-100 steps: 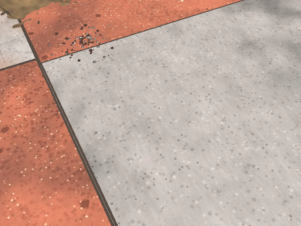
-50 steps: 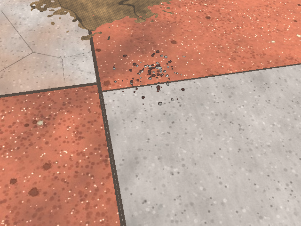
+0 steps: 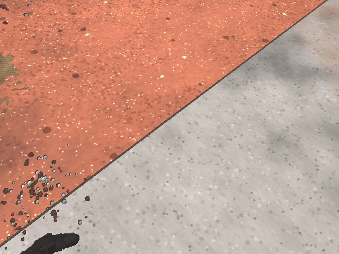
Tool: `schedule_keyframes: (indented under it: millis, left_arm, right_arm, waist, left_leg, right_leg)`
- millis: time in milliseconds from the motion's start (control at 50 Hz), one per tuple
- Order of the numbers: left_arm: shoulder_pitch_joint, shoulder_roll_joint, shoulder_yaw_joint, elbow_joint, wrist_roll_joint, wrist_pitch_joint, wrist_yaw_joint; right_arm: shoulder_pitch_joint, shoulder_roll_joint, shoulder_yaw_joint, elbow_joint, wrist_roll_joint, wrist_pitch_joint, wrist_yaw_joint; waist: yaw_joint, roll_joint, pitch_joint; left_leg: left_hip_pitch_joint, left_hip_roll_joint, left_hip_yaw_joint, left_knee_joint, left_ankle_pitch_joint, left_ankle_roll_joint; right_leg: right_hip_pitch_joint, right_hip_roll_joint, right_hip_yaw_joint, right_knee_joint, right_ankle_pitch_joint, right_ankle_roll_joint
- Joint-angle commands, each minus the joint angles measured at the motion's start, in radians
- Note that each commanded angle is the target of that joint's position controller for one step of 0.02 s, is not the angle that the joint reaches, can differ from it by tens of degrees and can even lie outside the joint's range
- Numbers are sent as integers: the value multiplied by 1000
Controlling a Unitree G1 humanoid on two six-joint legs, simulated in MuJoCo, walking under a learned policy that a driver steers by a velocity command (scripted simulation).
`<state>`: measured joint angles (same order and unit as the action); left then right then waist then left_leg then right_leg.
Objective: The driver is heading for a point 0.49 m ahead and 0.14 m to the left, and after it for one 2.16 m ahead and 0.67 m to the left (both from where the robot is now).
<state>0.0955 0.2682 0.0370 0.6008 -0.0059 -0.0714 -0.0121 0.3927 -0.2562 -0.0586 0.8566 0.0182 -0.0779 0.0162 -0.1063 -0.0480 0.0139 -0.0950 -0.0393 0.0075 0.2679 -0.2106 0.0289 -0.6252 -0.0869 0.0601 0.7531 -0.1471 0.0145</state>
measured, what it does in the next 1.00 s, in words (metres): walks ahead, turning left: right foot, then left foot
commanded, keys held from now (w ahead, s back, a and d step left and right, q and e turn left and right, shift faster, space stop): q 0.86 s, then w+q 0.12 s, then w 0.02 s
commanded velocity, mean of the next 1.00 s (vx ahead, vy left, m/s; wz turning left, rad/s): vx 0.13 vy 0.00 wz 0.49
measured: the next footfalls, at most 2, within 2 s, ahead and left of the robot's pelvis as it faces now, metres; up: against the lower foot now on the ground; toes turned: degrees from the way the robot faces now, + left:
right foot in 0.12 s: +0.24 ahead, -0.14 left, +0.00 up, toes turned +4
left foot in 0.56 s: +0.17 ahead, +0.10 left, +0.00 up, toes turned +21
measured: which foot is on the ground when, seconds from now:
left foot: down 0.00-0.12, up 0.14-0.54, down 0.56-1.00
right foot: up 0.00-0.10, down 0.12-0.56, up 0.58-0.98, down 1.00-1.00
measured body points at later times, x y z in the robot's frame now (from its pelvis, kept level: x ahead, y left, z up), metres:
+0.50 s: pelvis +0.13 -0.03 -0.01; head +0.16 -0.01 +0.44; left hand +0.19 +0.28 -0.12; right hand +0.37 -0.25 -0.10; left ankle +0.14 +0.09 -0.72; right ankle +0.20 -0.15 -0.75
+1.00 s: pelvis +0.15 -0.02 -0.01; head +0.17 -0.01 +0.44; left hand +0.13 +0.30 -0.11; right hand +0.44 -0.17 -0.10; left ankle +0.13 +0.09 -0.75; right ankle +0.22 -0.13 -0.75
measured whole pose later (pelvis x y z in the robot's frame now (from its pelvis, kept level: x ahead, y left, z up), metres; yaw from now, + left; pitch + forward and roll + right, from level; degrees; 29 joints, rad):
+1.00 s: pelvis +0.15 -0.02 -0.01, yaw +34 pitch +2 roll -1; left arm 0.13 0.29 0.08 0.75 -0.02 -0.02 0.00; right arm 0.19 -0.31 -0.07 0.59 0.02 0.05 -0.02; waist -0.01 0.01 0.00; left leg -0.36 -0.11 -0.18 0.57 -0.24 0.04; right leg -0.28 0.03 0.06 0.52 -0.31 0.01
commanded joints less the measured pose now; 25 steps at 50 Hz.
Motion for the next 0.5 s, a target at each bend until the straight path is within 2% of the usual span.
schedule_keyframes:
  millis: [20,60,80,100,120,140,160,180,200,220,240,260,300,360,440,500]
  left_arm:
    - [-71,54,10,-72,-5,-26,-12]
    - [-58,88,28,-71,0,-34,-13]
    - [-17,101,37,-57,6,-37,-10]
    - [49,127,51,-35,16,-38,-3]
    - [142,179,67,-27,30,-36,9]
    - [212,239,75,-34,54,-17,24]
    - [224,225,70,-36,42,5,18]
    - [186,165,58,-40,28,18,16]
    - [136,119,44,-36,15,23,18]
    - [86,93,34,-29,13,24,17]
    - [40,88,33,-21,19,25,16]
    - [13,98,39,-11,29,22,17]
    - [-19,108,46,2,37,16,23]
    - [-36,133,58,21,26,21,37]
    - [-31,174,72,46,9,40,37]
    - [-24,197,80,67,-11,52,32]
  right_arm:
    - [-54,-193,-40,-70,12,-4,-8]
    - [-35,-200,-42,-59,14,13,-16]
    - [-52,-201,-43,-65,16,21,-20]
    - [-58,-183,-39,-75,13,22,-22]
    - [-69,-139,-25,-102,-4,18,-23]
    - [20,-44,3,-118,-32,15,-26]
    - [130,-84,3,-113,-5,20,-31]
    - [82,-153,-20,-109,12,36,-37]
    - [10,-162,-27,-122,13,52,-42]
    - [-11,-156,-32,-122,4,71,-48]
    - [-9,-145,-35,-130,0,92,-53]
    - [-5,-122,-32,-138,0,109,-55]
    - [-26,-97,-31,-160,-2,125,-57]
    - [-99,-82,-23,-204,-11,133,-41]
    - [-171,-114,-29,-252,-8,147,-13]
    - [-189,-130,-40,-276,-8,154,2]
  waist:
    - [40,133,19]
    - [63,152,-13]
    - [96,150,-40]
    - [130,141,-85]
    - [173,94,-179]
    - [161,-156,-312]
    - [147,-279,-450]
    - [152,-169,-366]
    - [144,-116,-258]
    - [122,-77,-197]
    - [91,-89,-156]
    - [73,-103,-128]
    - [62,-106,-106]
    - [76,-80,-113]
    - [96,-80,-106]
    - [91,-71,-90]
  left_leg:
    - [-71,222,-189,-65,282,172]
    - [-22,224,-213,23,346,125]
    - [-29,207,-207,86,373,96]
    - [-62,162,-188,180,415,62]
    - [-163,96,-156,357,254,15]
    - [-432,-11,-75,682,-340,-57]
    - [-511,-6,-118,901,-518,-78]
    - [-568,36,-124,995,-446,-95]
    - [-616,61,-90,1010,-391,-102]
    - [-595,89,-83,997,-343,-115]
    - [-537,108,-80,969,-307,-122]
    - [-476,106,-57,948,-270,-128]
    - [-433,105,-36,870,-216,-131]
    - [-373,122,-26,702,-112,-110]
    - [-300,117,3,557,-80,-73]
    - [-244,98,40,409,-80,-30]
  right_leg:
    - [124,58,-34,-157,109,14]
    - [199,77,-16,-241,140,-6]
    - [286,86,-24,-292,186,-23]
    - [418,83,-33,-329,249,-47]
    - [613,-29,40,-294,457,-89]
    - [907,-303,268,-203,846,-198]
    - [933,-409,445,-252,738,-302]
    - [845,-342,395,-302,576,-287]
    - [753,-296,292,-324,493,-261]
    - [644,-258,219,-354,464,-249]
    - [534,-235,158,-390,428,-242]
    - [444,-212,103,-429,401,-242]
    - [382,-207,31,-468,369,-252]
    - [371,-220,-33,-484,314,-255]
    - [385,-251,-64,-478,200,-245]
    - [418,-262,-78,-416,131,-203]
Keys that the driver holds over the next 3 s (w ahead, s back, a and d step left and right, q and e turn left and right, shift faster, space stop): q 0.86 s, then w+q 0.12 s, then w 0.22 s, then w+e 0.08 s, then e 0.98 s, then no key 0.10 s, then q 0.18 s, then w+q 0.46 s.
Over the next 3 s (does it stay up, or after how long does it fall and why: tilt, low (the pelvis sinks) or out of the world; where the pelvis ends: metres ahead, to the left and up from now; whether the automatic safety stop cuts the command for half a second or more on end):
stays up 0.40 0.20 -0.03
